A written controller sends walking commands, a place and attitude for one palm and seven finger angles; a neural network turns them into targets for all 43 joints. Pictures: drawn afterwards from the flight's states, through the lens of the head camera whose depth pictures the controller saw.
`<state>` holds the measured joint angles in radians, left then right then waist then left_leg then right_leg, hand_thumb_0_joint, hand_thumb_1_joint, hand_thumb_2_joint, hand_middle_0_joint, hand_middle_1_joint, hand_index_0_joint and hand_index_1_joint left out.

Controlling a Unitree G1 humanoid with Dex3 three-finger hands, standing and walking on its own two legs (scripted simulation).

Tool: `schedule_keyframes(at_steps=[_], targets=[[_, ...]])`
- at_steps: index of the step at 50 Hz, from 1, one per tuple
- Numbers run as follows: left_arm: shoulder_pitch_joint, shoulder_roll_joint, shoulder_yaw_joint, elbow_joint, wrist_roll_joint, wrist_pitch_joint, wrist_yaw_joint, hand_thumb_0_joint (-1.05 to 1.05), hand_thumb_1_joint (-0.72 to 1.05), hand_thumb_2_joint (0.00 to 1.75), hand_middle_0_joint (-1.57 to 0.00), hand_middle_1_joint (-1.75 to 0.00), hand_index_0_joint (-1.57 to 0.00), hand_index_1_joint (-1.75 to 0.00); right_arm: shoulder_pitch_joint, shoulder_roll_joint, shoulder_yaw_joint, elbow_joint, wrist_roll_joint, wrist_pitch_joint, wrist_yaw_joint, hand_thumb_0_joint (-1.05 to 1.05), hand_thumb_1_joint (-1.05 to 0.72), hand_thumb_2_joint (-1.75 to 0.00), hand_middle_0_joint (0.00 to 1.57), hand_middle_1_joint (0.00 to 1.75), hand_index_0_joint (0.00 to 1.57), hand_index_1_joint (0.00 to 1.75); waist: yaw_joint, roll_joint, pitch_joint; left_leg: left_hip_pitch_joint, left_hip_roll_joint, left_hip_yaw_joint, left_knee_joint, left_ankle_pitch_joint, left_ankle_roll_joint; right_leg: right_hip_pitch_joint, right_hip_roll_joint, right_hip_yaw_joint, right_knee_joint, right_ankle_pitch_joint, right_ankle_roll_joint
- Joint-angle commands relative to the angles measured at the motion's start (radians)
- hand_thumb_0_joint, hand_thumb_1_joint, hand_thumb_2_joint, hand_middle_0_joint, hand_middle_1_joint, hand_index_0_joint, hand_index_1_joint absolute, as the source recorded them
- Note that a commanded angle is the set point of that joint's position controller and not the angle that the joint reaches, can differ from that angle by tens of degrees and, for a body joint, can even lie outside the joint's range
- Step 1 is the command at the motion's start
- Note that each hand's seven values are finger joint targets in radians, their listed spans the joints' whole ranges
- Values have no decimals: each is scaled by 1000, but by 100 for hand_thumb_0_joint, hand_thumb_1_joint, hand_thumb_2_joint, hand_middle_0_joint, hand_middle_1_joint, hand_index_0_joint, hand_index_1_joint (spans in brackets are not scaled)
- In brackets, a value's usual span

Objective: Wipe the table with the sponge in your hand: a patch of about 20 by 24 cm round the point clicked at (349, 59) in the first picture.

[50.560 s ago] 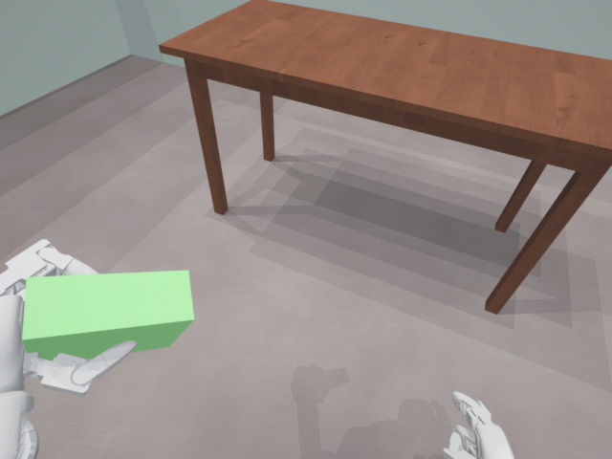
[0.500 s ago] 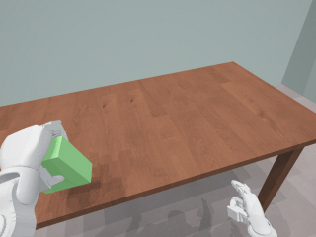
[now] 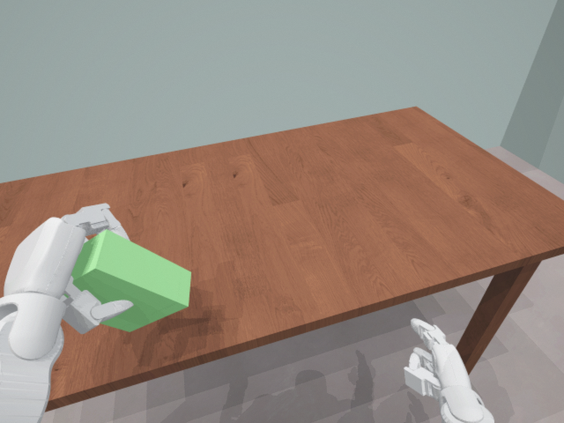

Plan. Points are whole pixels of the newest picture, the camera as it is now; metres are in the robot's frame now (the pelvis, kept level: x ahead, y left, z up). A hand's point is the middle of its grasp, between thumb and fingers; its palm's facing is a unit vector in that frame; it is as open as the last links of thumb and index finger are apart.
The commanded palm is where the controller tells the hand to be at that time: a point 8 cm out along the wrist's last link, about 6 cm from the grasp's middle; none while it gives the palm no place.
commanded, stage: step back with the hand held close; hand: left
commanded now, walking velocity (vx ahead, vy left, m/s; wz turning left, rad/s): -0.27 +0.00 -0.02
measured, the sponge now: (134, 292) +0.22 +0.24 +0.12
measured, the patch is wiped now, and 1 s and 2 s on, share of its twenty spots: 0.95 0.95 0.95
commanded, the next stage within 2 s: stop stepping back and stand still in 1.42 s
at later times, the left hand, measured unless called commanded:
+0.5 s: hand (91, 250) +0.21 +0.26 +0.21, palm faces +0.43 -0.81 -0.41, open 9.4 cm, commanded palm +0.15 +0.30 +0.23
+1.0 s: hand (82, 281) +0.17 +0.23 +0.22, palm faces +0.41 -0.85 -0.33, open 9.4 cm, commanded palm +0.10 +0.29 +0.23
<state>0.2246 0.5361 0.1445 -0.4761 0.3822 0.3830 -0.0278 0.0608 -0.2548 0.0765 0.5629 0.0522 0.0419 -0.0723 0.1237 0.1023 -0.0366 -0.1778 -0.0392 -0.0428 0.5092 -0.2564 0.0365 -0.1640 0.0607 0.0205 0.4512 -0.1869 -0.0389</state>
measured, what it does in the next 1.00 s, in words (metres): lifts its left foot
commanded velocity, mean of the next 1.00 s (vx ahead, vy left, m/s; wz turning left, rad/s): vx -0.31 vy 0.00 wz -0.05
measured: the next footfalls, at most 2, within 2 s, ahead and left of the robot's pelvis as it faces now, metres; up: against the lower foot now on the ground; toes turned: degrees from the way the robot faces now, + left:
left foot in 1.06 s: -0.01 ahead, +0.16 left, +0.00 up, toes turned +3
right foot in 1.28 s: -0.04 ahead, -0.11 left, +0.00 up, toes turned -1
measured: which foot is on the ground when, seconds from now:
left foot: down 0.00-0.92, up 0.94-1.00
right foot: down 0.00-1.00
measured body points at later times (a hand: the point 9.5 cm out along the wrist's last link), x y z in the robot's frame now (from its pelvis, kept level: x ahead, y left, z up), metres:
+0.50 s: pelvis -0.01 +0.02 -0.02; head +0.00 +0.03 +0.43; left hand +0.18 +0.30 +0.23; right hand +0.13 -0.22 -0.10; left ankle +0.04 +0.10 -0.74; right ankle +0.04 -0.10 -0.74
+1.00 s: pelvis -0.05 +0.01 -0.02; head -0.04 +0.03 +0.43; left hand +0.14 +0.28 +0.23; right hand +0.13 -0.22 -0.09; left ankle -0.01 +0.12 -0.72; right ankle +0.03 -0.10 -0.74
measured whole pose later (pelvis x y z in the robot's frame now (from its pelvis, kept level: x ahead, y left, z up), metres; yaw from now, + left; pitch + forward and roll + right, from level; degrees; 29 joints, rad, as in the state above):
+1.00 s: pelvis -0.05 +0.01 -0.02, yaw +2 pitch +2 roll -1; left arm 0.35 0.41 0.41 -0.70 -0.06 -0.14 0.14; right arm 0.16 -0.20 0.03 0.59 0.01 -0.02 -0.05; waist -0.03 -0.03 -0.02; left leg -0.52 -0.01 -0.02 0.86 -0.40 0.00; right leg -0.48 0.02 -0.02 0.64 -0.20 -0.02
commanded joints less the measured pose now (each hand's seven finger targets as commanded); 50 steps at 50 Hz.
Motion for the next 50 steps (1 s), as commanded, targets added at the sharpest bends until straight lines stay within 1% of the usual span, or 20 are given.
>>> schedule_keyframes(at_steps=[1, 2, 4, 7, 11, 12, 20, 25, 28, 31, 32, 36, 38, 40, 42, 44, 45, 46, 47, 50], targets=[[-124, 133, 293, -280, -449, -349, 130, 0, 10, 130, -120, -160, -120, -160, 26, -70, -33, -192, -24, -67, -6, 0, -90, -90, 20, 30, 20, 30, -116, -231, -52, 13, 37, -53, 133, -63, 17, -248, -216, 218, -204, -139, -61], [-121, 187, 355, -377, -461, -400, 149, 0, 10, 130, -120, -160, -120, -160, 23, -80, -35, -193, -30, -72, -7, 0, -90, -90, 20, 30, 20, 30, -120, -124, -93, 21, 54, -60, 110, -33, 13, -222, -230, 225, -155, -49, -66], [-15, 136, 368, -414, -480, -460, 167, 0, 10, 130, -120, -160, -120, -160, 29, -96, -51, -181, -31, -70, -8, 0, -90, -90, 20, 30, 20, 30, -121, 24, -140, -24, 108, -108, 39, 11, 14, -164, -223, 159, -46, 50, -52], [64, 135, 422, -406, -479, -514, 181, 0, 10, 130, -120, -160, -120, -160, 39, -105, -65, -174, -38, -81, -7, 0, -90, -90, 20, 30, 20, 30, -118, 78, -102, -156, 141, -166, -27, -27, 21, -143, -172, 105, 28, 52, -26], [78, 101, 419, -334, -468, -542, 186, 0, 10, 130, -120, -160, -120, -160, 64, -102, -86, -156, -33, -95, -10, 0, -90, -90, 20, 30, 20, 30, -121, -10, -141, -197, 164, -182, -18, 86, 22, -99, -143, 65, 85, 130, -3], [64, 98, 409, -346, -466, -546, 186, 0, 10, 130, -120, -160, -120, -160, 45, -107, -88, -159, -30, -101, -10, 0, -90, -90, 20, 30, 20, 30, -121, 9, -139, -185, 166, -195, -35, 90, 20, -110, -139, 57, 104, 107, -2], [91, 84, 416, -389, -439, -572, 189, 0, 10, 130, -120, -160, -120, -160, 49, -117, -103, -150, -45, -134, -7, 0, -90, -90, 20, 30, 20, 30, -115, 21, -108, -339, 210, -253, -128, -110, 55, -64, -73, 37, 175, -34, 25], [109, 95, 439, -390, -445, -587, 193, 0, 10, 130, -120, -160, -120, -160, 73, -100, -108, -135, -40, -124, -1, 0, -90, -90, 20, 30, 20, 30, -138, -87, -127, -337, 152, -167, 32, -158, 24, -114, -181, 146, 83, 109, -25], [119, 91, 436, -395, -454, -596, 198, 0, 10, 130, -120, -160, -120, -160, 80, -86, -105, -119, -40, -114, -1, 0, -90, -90, 20, 30, 20, 30, -151, -74, -153, -251, 141, -146, 91, -104, 4, -193, -229, 184, 64, 133, -51], [104, 98, 445, -397, -455, -596, 201, 0, 10, 130, -120, -160, -120, -160, 68, -89, -107, -133, -36, -113, -3, 0, -90, -90, 20, 30, 20, 30, -147, -48, -151, -255, 160, -166, 45, -103, 10, -207, -188, 144, 98, 101, -28], [85, 103, 446, -411, -452, -594, 202, 0, 10, 130, -120, -160, -120, -160, 54, -103, -110, -144, -36, -116, -7, 0, -90, -90, 20, 30, 20, 30, -145, 20, -148, -247, 171, -185, -1, -100, 16, -212, -163, 119, 131, 74, -19], [32, 65, 422, -366, -435, -585, 192, 0, 10, 130, -120, -160, -120, -160, 58, -106, -109, -159, -42, -135, -8, 0, -90, -90, 20, 30, 20, 30, -131, 83, -118, -363, 259, -275, -162, -214, 67, -139, -54, 33, 293, -145, 37], [9, 50, 402, -349, -432, -577, 188, 0, 10, 130, -120, -160, -120, -160, 68, -100, -108, -154, -49, -143, -9, 0, -90, -90, 20, 30, 20, 30, -128, 56, -110, -317, 279, -283, -156, -77, 76, -158, -48, 34, 301, -160, 42], [-7, 37, 377, -327, -433, -569, 181, 0, 10, 130, -120, -160, -120, -160, 58, -100, -103, -149, -46, -146, -3, 0, -90, -90, 20, 30, 20, 30, -124, -4, -97, -279, 271, -250, -88, 56, 65, -152, -61, 47, 190, -99, 38], [-51, 47, 365, -368, -425, -566, 176, 0, 10, 130, -120, -160, -120, -160, 28, -106, -106, -154, -42, -140, -4, 0, -90, -90, 20, 30, 20, 30, -133, -54, -100, -316, 209, -182, -6, -65, 33, -128, -121, 104, 113, 52, 8], [-24, 46, 358, -356, -432, -570, 181, 0, 10, 130, -120, -160, -120, -160, 33, -94, -105, -153, -37, -122, 1, 0, -90, -90, 20, 30, 20, 30, -144, -134, -66, -371, 138, -124, 119, -288, 5, -209, -236, 243, 9, 6, -47], [-10, 63, 364, -381, -437, -577, 189, 0, 10, 130, -120, -160, -120, -160, 45, -87, -106, -139, -35, -116, 3, 0, -90, -90, 20, 30, 20, 30, -148, -175, -81, -301, 97, -85, 265, -271, -19, -296, -319, 318, -72, -49, -88], [15, 79, 375, -410, -444, -583, 195, 0, 10, 130, -120, -160, -120, -160, 50, -63, -99, -120, -37, -113, 8, 0, -90, -90, 20, 30, 20, 30, -152, -210, -122, -216, 71, -34, 395, -190, -39, -335, -395, 341, -115, 22, -122], [36, 123, 418, -455, -444, -590, 203, 0, 10, 130, -120, -160, -120, -160, 45, -64, -101, -120, -40, -108, 13, 0, -90, -90, 20, 30, 20, 30, -152, -200, -174, -184, 72, -25, 463, -162, -48, -310, -432, 333, -104, 185, -151], [135, 114, 447, -468, -457, -591, 202, 0, 10, 130, -120, -160, -120, -160, 42, -32, -88, -125, -42, -97, 19, 0, -90, -90, 20, 30, 20, 30, -158, -186, -172, -228, 120, -25, 293, -157, -38, -207, -401, 235, 10, 376, -100]])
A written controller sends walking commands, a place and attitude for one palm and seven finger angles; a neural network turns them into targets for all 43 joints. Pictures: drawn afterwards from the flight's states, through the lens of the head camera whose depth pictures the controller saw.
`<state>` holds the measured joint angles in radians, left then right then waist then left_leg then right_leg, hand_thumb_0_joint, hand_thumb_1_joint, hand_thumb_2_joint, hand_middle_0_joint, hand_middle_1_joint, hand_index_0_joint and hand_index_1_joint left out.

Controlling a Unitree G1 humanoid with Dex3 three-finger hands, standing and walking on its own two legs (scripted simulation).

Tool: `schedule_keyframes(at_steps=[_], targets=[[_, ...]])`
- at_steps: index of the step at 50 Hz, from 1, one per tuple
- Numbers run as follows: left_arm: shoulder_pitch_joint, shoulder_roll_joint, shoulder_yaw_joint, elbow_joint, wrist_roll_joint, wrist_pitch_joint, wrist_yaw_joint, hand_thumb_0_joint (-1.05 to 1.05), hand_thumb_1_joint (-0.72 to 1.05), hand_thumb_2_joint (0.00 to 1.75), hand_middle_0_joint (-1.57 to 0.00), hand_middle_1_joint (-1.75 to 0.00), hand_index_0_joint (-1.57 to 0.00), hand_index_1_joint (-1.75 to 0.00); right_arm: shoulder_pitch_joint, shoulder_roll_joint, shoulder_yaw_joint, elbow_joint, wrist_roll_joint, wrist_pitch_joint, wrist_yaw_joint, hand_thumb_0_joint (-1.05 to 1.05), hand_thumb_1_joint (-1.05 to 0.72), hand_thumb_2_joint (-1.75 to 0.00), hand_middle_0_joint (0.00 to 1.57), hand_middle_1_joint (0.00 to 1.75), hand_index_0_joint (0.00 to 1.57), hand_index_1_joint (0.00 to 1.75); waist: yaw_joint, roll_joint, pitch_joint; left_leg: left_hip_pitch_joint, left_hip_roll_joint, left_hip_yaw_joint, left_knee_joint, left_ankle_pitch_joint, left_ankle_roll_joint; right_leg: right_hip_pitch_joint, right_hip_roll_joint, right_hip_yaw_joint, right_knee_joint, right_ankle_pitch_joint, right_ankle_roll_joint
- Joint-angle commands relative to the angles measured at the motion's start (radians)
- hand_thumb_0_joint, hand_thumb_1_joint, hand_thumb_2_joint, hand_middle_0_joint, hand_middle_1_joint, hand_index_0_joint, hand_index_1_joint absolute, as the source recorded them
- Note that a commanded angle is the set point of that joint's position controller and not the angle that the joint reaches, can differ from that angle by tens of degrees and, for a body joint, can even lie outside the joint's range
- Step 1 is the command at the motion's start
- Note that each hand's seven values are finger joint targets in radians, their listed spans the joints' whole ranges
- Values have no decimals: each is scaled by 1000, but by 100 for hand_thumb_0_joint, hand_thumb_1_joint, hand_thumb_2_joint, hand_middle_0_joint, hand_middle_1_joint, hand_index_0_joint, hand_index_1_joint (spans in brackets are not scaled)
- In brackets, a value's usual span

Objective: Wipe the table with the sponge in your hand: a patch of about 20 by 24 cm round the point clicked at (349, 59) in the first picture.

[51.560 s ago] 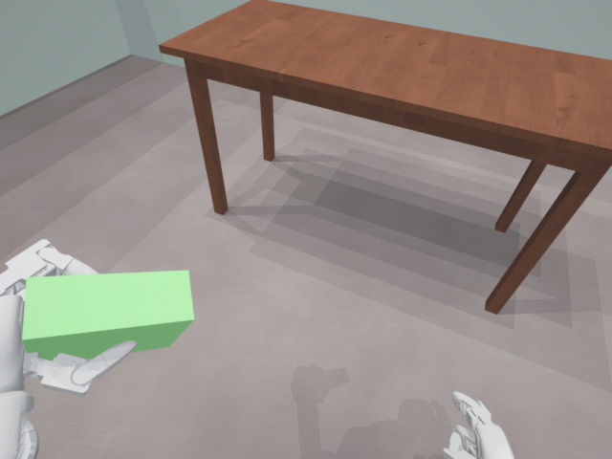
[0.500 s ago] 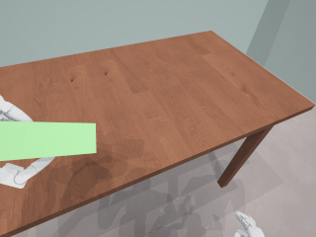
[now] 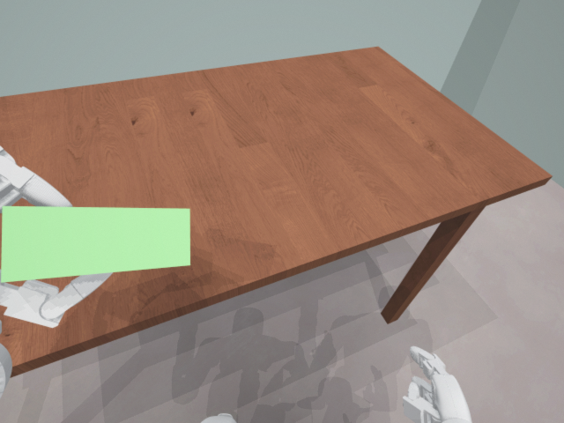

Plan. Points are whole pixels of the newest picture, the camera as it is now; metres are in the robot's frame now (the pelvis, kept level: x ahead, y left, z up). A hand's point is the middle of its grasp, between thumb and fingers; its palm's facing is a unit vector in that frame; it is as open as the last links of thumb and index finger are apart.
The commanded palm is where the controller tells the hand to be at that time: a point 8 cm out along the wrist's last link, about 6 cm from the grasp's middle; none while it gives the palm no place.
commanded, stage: step back with the hand held close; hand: left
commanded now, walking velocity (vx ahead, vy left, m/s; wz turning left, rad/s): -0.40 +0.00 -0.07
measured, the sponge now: (124, 237) +0.25 +0.17 +0.20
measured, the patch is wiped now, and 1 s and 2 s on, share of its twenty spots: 0.95 0.95 0.95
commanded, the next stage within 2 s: stop stepping back and stand still in 0.42 s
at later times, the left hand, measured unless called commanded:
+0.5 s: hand out of the picture +0.07 +0.20 +0.24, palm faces +0.33 -0.85 -0.40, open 9.4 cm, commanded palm +0.02 +0.27 +0.25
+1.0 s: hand out of the picture -0.10 +0.22 +0.25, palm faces +0.42 -0.85 -0.31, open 9.4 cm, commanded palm -0.14 +0.27 +0.25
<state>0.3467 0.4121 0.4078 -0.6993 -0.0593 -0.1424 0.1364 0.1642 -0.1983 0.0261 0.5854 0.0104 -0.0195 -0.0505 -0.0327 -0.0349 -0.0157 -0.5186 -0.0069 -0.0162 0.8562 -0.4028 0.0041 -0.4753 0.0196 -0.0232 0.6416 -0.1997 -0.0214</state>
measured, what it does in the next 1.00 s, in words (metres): walks backwards: left foot, then right foot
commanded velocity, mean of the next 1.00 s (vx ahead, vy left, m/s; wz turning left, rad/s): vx -0.03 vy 0.00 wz -0.02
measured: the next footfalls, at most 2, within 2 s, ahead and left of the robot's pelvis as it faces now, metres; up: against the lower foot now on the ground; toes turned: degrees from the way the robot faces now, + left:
left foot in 0.06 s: +0.05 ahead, +0.15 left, +0.00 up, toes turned +2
right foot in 0.28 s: +0.01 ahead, -0.12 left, +0.00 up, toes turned -2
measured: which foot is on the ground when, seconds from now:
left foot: up 0.00-0.04, down 0.06-0.30, up 0.32-0.52, down 0.54-0.76, up 0.78-0.92, down 0.94-1.00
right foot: down 0.00-0.08, up 0.10-0.26, down 0.28-0.54, up 0.56-0.72, down 0.74-0.92, up 0.94-1.00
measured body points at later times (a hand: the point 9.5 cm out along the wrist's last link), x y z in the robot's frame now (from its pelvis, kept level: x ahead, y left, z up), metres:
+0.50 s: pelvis -0.15 +0.00 +0.01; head -0.13 +0.01 +0.46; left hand +0.05 +0.24 +0.26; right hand +0.03 -0.24 -0.06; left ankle -0.15 +0.14 -0.69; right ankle -0.03 -0.11 -0.72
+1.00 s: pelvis -0.32 +0.00 -0.01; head -0.37 +0.01 +0.44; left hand -0.13 +0.27 +0.27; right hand -0.18 -0.24 -0.08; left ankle -0.27 +0.11 -0.72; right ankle -0.25 -0.11 -0.66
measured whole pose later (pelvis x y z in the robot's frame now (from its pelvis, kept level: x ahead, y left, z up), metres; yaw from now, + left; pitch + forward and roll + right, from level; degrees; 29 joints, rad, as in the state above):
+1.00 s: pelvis -0.32 +0.00 -0.01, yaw -4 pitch -3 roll +0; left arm 0.30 0.45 0.43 -0.58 -0.05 -0.13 0.13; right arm 0.25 -0.17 0.04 0.64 0.03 -0.09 -0.05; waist -0.02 -0.04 -0.08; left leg -0.37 0.04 0.06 0.76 -0.35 0.03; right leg -0.62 0.02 -0.03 1.14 -0.42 -0.01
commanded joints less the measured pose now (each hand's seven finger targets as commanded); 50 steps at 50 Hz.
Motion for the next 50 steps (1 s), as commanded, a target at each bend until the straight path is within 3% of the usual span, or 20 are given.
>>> schedule_keyframes(at_steps=[1, 4, 8, 12, 14, 16, 19, 25, 28, 29, 31, 35, 36, 38, 39, 42, 45, 46, 47, 50], targets=[[29, 241, 195, -244, -17, -67, 42, 0, 10, 130, -120, -160, -120, -160, -55, -101, -45, -149, -1, -35, -4, 0, -90, -90, 20, 30, 20, 30, -4, -11, -197, 133, 96, -53, -175, 35, 2, 105, -325, 254, -134, 361, -92], [33, 227, 220, -273, -19, -91, 47, 0, 10, 130, -120, -160, -120, -160, -61, -159, -85, -168, -9, -72, -18, 0, -90, -90, 20, 30, 20, 30, 22, 298, -220, 157, 302, -243, -444, 352, 97, 60, -45, 44, 161, 24, 40], [-43, 194, 202, -208, -20, -84, 45, 0, 10, 130, -120, -160, -120, -160, 10, -135, -84, -116, -16, -136, -8, 0, -90, -90, 20, 30, 20, 30, 23, 229, -206, 341, 351, -193, -372, 818, 138, -99, -4, 84, 331, -319, 53], [-114, 144, 117, -148, 12, -75, 19, 0, 10, 130, -120, -160, -120, -160, -40, -151, -65, -125, -3, -151, 7, 0, -90, -90, 20, 30, 20, 30, 42, 256, -153, 225, 290, -113, -329, 577, 55, 153, -26, 40, -85, -68, 46], [-128, 147, 99, -143, 13, -88, 8, 0, 10, 130, -120, -160, -120, -160, -60, -141, -54, -144, 3, -152, 11, 0, -90, -90, 20, 30, 20, 30, 45, 57, -128, 134, 192, -44, -129, 289, 10, 224, -112, 76, -302, 277, 15], [-47, 192, 120, -157, -14, -84, 8, 0, 10, 130, -120, -160, -120, -160, -57, -129, -93, -157, 35, -153, 0, 0, -90, -90, 20, 30, 20, 30, 47, -275, -187, 44, 33, -14, 328, -91, -49, 131, -395, 343, -333, 409, -136], [52, 206, 170, -225, -22, -74, 13, 0, 10, 130, -120, -160, -120, -160, -73, -57, -36, -157, 10, -104, 8, 0, -90, -90, 20, 30, 20, 30, 13, -56, -204, 37, 82, -40, 310, -56, -46, 98, -348, 279, -242, 350, -124], [-11, 205, 170, -178, -31, -75, 34, 0, 10, 130, -120, -160, -120, -160, 0, -123, -63, -131, 4, -99, -18, 0, -90, -90, 20, 30, 20, 30, -2, -82, -206, 276, 68, 65, -317, 11, 3, 61, -255, 240, -221, 21, -39], [-31, 178, 172, -132, -44, -84, 45, 0, 10, 130, -120, -160, -120, -160, -15, -168, -80, -168, 15, -125, -26, 0, -90, -90, 20, 30, 20, 30, 0, 366, -135, 212, 359, -194, -594, 36, 135, -40, 5, 17, 264, -256, 52], [-115, 188, 158, -185, -30, -73, 54, 0, 10, 130, -120, -160, -120, -160, -21, -150, -76, -163, 12, -136, -25, 0, -90, -90, 20, 30, 20, 30, -16, 420, -94, 129, 376, -246, -592, 23, 163, -70, 2, 62, 489, -288, 53], [-105, 180, 162, -98, -15, -53, 45, 0, 10, 130, -120, -160, -120, -160, 0, -151, -90, -121, 26, -151, 1, 0, -90, -90, 20, 30, 20, 30, 3, 216, -65, 131, 317, -143, -483, 94, 153, -81, -11, 101, 497, -245, 52], [-151, 112, 56, -28, 15, -34, 23, 0, 10, 130, -120, -160, -120, -160, -54, -171, -56, -122, 18, -139, 6, 0, -90, -90, 20, 30, 20, 30, 30, 228, -14, -57, 205, -67, -382, -302, 63, 269, 0, -17, -28, -140, 33], [-185, 134, 57, -32, 24, -34, 14, 0, 10, 130, -120, -160, -120, -160, -57, -165, -56, -133, 13, -129, 6, 0, -90, -90, 20, 30, 20, 30, 29, 106, -20, -61, 116, 15, -213, -287, 38, 280, -27, 1, -164, -127, 8], [-280, 186, 64, -103, 6, -40, 5, 0, 10, 130, -120, -160, -120, -160, -112, -138, -54, -145, 18, -125, 2, 0, -90, -90, 20, 30, 20, 30, 21, -194, -37, 12, -3, 48, 300, -135, 12, 33, -293, 420, -447, -437, -124], [-252, 186, 71, -73, -1, -36, 3, 0, 10, 130, -120, -160, -120, -160, -56, -137, -57, -80, 22, -120, 2, 0, -90, -90, 20, 30, 20, 30, 2, -237, -40, 81, 7, 7, 444, -39, 9, -100, -318, 509, -512, -562, -145], [-242, 207, 91, -134, -9, -17, 1, 0, 10, 130, -120, -160, -120, -160, -81, -93, -26, -73, 14, -86, -2, 0, -90, -90, 20, 30, 20, 30, -21, -59, -8, 281, 85, 5, 196, -34, 32, -345, -272, 244, -411, -573, -105], [-193, 200, 106, -118, -12, -16, 27, 0, 10, 130, -120, -160, -120, -160, -56, -117, -8, -87, 7, -103, -29, 0, -90, -90, 20, 30, 20, 30, -11, 121, -94, 301, 68, 22, -359, -190, 78, -154, -123, 71, -71, -501, -52], [-237, 200, 116, -140, -14, -27, 32, 0, 10, 130, -120, -160, -120, -160, -51, -166, -23, -111, 8, -118, -29, 0, -90, -90, 20, 30, 20, 30, -10, 419, -92, 243, 222, -281, -592, -401, 150, -142, 36, -62, 319, -366, 10], [-274, 242, 147, -141, 4, -39, 39, 0, 10, 130, -120, -160, -120, -160, -64, -166, -42, -161, 11, -138, -26, 0, -90, -90, 20, 30, 20, 30, 11, 488, -58, 111, 376, -455, -718, -402, 223, -176, 34, -7, 675, -309, 31], [-220, 197, 115, 58, 15, -36, 16, 0, 10, 130, -120, -160, -120, -160, -33, -115, -34, -80, 31, -140, 19, 0, -90, -90, 20, 30, 20, 30, 9, 170, 7, 93, 330, -373, -639, -384, 217, -309, -38, 51, 779, -191, 30]])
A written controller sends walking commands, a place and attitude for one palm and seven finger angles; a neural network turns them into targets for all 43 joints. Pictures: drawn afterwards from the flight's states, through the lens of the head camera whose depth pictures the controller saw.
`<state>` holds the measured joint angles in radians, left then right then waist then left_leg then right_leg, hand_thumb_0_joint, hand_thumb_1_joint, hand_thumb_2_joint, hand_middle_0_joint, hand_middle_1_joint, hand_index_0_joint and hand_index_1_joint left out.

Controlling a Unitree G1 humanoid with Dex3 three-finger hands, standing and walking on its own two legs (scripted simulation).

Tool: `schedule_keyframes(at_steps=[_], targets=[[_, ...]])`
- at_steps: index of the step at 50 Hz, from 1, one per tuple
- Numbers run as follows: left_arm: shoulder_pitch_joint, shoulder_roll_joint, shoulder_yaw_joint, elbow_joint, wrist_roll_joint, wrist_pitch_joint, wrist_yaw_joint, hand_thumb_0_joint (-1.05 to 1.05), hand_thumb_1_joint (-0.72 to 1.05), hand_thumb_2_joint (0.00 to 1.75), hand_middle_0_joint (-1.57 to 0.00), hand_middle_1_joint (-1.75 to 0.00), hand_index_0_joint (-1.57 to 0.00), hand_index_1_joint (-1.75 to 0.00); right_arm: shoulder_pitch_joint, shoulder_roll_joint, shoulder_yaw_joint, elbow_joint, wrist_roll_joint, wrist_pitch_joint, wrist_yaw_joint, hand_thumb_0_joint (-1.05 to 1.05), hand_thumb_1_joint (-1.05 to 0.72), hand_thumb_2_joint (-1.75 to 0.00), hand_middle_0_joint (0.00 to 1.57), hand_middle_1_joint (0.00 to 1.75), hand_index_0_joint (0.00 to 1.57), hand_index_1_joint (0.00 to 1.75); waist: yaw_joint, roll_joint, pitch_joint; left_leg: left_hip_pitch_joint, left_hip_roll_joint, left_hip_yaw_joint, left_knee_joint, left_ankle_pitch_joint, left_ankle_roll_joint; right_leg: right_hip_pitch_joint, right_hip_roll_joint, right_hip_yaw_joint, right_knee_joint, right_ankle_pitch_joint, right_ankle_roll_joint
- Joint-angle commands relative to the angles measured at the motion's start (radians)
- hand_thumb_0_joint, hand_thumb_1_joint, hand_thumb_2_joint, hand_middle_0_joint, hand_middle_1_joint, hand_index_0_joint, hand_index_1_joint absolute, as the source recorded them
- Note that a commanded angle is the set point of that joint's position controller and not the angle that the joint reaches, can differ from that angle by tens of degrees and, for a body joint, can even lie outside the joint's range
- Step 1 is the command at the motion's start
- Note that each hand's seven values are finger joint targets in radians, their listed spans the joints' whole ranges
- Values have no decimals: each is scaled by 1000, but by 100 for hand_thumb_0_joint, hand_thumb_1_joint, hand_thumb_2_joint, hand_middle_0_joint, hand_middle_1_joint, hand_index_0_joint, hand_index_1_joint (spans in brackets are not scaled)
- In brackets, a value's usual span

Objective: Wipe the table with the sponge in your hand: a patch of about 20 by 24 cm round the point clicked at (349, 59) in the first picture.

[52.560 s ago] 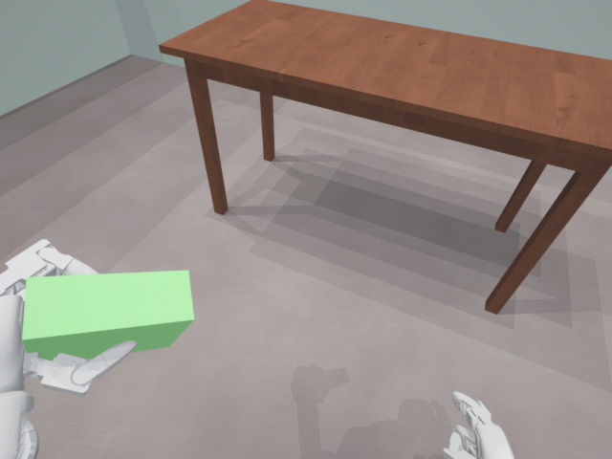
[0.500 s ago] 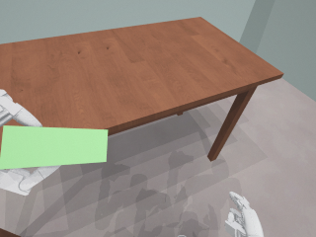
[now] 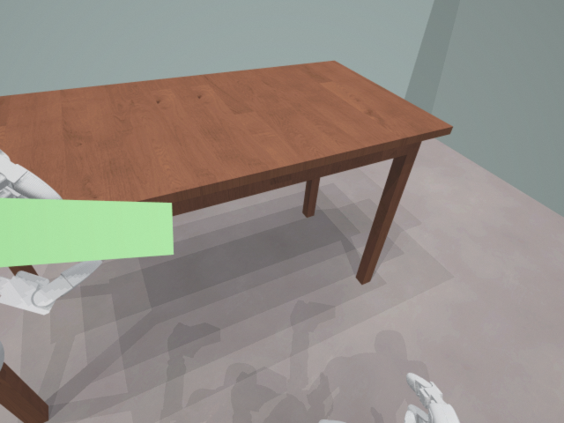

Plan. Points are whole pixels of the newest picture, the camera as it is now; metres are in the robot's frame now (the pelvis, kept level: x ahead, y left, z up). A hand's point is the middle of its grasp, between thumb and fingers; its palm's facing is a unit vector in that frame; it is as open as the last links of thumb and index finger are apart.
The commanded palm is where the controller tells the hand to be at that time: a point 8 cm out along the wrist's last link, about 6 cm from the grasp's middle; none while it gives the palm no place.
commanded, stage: stop stepping back and stand still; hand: left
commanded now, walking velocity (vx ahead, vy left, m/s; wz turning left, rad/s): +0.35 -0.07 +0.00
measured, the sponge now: (110, 233) +0.24 +0.20 +0.22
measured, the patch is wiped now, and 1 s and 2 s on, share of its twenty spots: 0.95 0.95 0.95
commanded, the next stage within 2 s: stand and wait in 1.52 s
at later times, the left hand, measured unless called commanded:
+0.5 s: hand (43, 318) +0.12 +0.19 +0.26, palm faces +0.47 -0.83 -0.31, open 9.4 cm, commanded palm +0.07 +0.23 +0.26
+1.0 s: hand (19, 336) +0.12 +0.21 +0.24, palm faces +0.53 -0.76 -0.37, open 9.4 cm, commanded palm +0.06 +0.25 +0.26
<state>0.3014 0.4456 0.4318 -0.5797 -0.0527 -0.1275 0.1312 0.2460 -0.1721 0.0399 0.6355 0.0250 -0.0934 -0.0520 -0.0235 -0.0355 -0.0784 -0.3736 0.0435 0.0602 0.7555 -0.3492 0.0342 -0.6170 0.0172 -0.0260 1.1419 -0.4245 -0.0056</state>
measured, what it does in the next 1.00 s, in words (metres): steps on the spot: right foot, then left foot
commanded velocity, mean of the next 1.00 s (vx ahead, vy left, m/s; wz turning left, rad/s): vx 0.13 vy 0.04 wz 0.00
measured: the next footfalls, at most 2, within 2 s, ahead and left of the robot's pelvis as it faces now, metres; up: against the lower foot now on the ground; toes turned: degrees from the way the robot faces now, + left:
right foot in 0.20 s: +0.01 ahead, -0.12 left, +0.00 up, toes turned +1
left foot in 0.44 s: -0.01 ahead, +0.09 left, +0.00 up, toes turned +4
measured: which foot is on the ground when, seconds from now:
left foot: down 0.00-0.18, up 0.20-0.42, down 0.44-0.56, up 0.58-0.78, down 0.80-1.00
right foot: up 0.00-0.18, down 0.20-1.00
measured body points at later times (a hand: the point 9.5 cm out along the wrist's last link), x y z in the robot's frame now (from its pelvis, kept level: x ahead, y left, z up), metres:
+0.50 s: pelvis -0.09 -0.05 +0.01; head -0.13 -0.05 +0.46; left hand +0.09 +0.23 +0.27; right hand +0.07 -0.30 -0.05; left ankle -0.06 +0.09 -0.71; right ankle -0.02 -0.13 -0.70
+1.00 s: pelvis -0.08 -0.04 +0.01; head -0.09 -0.06 +0.46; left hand +0.08 +0.25 +0.26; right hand +0.10 -0.26 -0.07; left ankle -0.09 +0.10 -0.71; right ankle -0.03 -0.12 -0.71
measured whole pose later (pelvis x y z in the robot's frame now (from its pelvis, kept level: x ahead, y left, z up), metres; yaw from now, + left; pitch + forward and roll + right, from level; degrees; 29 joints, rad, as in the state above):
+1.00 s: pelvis -0.08 -0.04 +0.01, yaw +5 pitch -1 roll +0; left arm 0.38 0.38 0.40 -0.55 -0.06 -0.11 0.15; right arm 0.22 -0.20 0.03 0.63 0.01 -0.10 -0.06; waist -0.02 0.04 -0.03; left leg -0.30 0.06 0.01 0.67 -0.34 0.01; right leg -0.33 0.01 -0.10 0.62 -0.26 -0.06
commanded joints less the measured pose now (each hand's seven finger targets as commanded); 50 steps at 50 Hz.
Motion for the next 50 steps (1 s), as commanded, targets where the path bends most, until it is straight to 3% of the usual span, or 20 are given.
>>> schedule_keyframes(at_steps=[1, 7, 8, 9, 10, 12, 15, 19, 23, 26, 27, 28, 29, 32, 37, 41, 43, 45, 48, 50], targets=[[-149, 131, 63, -49, 0, -51, 17, 0, 10, 130, -120, -160, -120, -160, -128, -135, -40, -128, 19, -66, 19, 0, -90, -90, 20, 30, 20, 30, 9, 173, 96, -79, 269, -403, -534, -438, 165, -122, -53, 32, 155, 40, 6], [-46, 110, 33, -161, -13, -30, 4, 0, 10, 130, -120, -160, -120, -160, -143, -168, -37, -183, -5, -61, 1, 0, -90, -90, 20, 30, 20, 30, 32, 254, -20, -137, 101, -112, -311, -321, 41, 493, 38, -171, -630, 20, -26], [-62, 114, 33, -194, -6, -33, -4, 0, 10, 130, -120, -160, -120, -160, -148, -164, -45, -196, -5, -59, 2, 0, -90, -90, 20, 30, 20, 30, 47, 112, -31, -197, 30, -27, -58, -271, 31, 563, -19, -108, -753, 105, -57], [-78, 161, 64, -203, 3, -39, -7, 0, 10, 130, -120, -160, -120, -160, -142, -149, -54, -193, -1, -50, 6, 0, -90, -90, 20, 30, 20, 30, 40, -143, -36, -294, -42, 43, 341, -170, 11, 574, -196, 124, -841, 188, -141], [-168, 226, 108, -263, -5, -54, -6, 0, 10, 130, -120, -160, -120, -160, -155, -159, -51, -196, 5, -53, 5, 0, -90, -90, 20, 30, 20, 30, 20, -193, -44, -349, -38, -28, 580, -95, -10, 480, -342, 322, -900, 226, -186], [-190, 221, 120, -219, -13, -50, -13, 0, 10, 130, -120, -160, -120, -160, -123, -151, -66, -144, 16, -43, 4, 0, -90, -90, 20, 30, 20, 30, -5, -129, 56, -277, 30, -115, 606, 29, -22, 144, -367, 410, -992, -305, -184], [-129, 168, 97, -162, -30, -50, -8, 0, 10, 130, -120, -160, -120, -160, -144, -125, -50, -136, 9, -30, -15, 0, -90, -90, 20, 30, 20, 30, -16, -1, 55, -69, 65, -56, 290, 34, 3, -7, -318, 247, -933, -340, -150], [-121, 150, 70, -174, -25, -58, 31, 0, 10, 130, -120, -160, -120, -160, -136, -129, -38, -157, 0, -73, -52, 0, -90, -90, 20, 30, 20, 30, 0, -1, -45, 143, -12, 64, -204, -108, 36, 174, -240, 159, -776, -316, -114], [-75, 133, 69, -145, -15, -45, 39, 0, 10, 130, -120, -160, -120, -160, -117, -163, -55, -178, 5, -73, -40, 0, -90, -90, 20, 30, 20, 30, -1, 350, -5, 29, 227, -398, -538, -447, 149, 168, -3, -64, -231, -123, 5], [-3, 143, 98, -105, -9, -42, 26, 0, 10, 130, -120, -160, -120, -160, -156, -164, -55, -175, -6, -66, -17, 0, -90, -90, 20, 30, 20, 30, 51, 190, 76, -343, 168, -249, -412, -439, 87, 511, -23, -43, -448, -52, -17], [16, 154, 101, -111, -6, -42, 21, 0, 10, 130, -120, -160, -120, -160, -171, -167, -60, -191, -8, -58, -18, 0, -90, -90, 20, 30, 20, 30, 67, 31, 83, -409, 58, -124, -148, -368, 47, 598, -37, 21, -646, -69, -44], [-16, 148, 81, -123, -1, -45, 7, 0, 10, 130, -120, -160, -120, -160, -163, -162, -75, -201, -12, -42, -13, 0, -90, -90, 20, 30, 20, 30, 56, -265, 94, -457, -51, 0, 280, -256, 5, 546, -249, 391, -888, -211, -137], [-93, 158, 83, -181, -11, -62, 1, 0, 10, 130, -120, -160, -120, -160, -152, -173, -78, -189, -4, -46, -8, 0, -90, -90, 20, 30, 20, 30, 23, -247, 59, -385, -32, -97, 520, -97, -8, 405, -391, 634, -1024, -281, -162], [-158, 185, 92, -262, -11, -70, -6, 0, 10, 130, -120, -160, -120, -160, -132, -141, -64, -155, -9, -38, -3, 0, -90, -90, 20, 30, 20, 30, -18, 17, 80, -168, 48, -94, 384, 31, -10, 110, -339, 372, -993, -351, -158], [-61, 122, 49, -182, -13, -55, 43, 0, 10, 130, -120, -160, -120, -160, -138, -119, -39, -155, -18, -74, -50, 0, -90, -90, 20, 30, 20, 30, 2, -6, -12, 196, -8, 47, -187, -40, 25, 154, -243, 195, -857, -284, -112], [-93, 129, 79, -199, -7, -48, 54, 0, 10, 130, -120, -160, -120, -160, -145, -183, -67, -179, -15, -57, -43, 0, -90, -90, 20, 30, 20, 30, 34, 173, -71, 111, 159, -215, -398, -175, 83, 321, -21, -31, -498, -36, 8], [-45, 102, 60, -159, -7, -33, 53, 0, 10, 130, -120, -160, -120, -160, -144, -154, -52, -176, 1, -58, -37, 0, -90, -90, 20, 30, 20, 30, 12, 263, 48, -44, 166, -263, -476, -388, 79, 319, -11, -22, -496, -2, 17], [-16, 112, 73, -120, -2, -27, 50, 0, 10, 130, -120, -160, -120, -160, -165, -154, -49, -175, -3, -58, -26, 0, -90, -90, 20, 30, 20, 30, 22, 128, 90, -133, 123, -196, -397, -293, 48, 414, -25, -1, -624, 74, 12], [-24, 139, 82, -177, -6, -48, 43, 0, 10, 130, -120, -160, -120, -160, -152, -139, -58, -159, -10, -56, -6, 0, -90, -90, 20, 30, 20, 30, 2, -96, 31, -34, 3, -59, -65, -18, -4, 345, -238, 329, -865, -17, -83], [-43, 153, 92, -224, -11, -59, 47, 0, 10, 130, -120, -160, -120, -160, -152, -130, -56, -148, -8, -51, 2, 0, -90, -90, 20, 30, 20, 30, 4, -79, -7, 23, 14, -67, -75, 65, -12, 381, -289, 327, -864, 143, -114]])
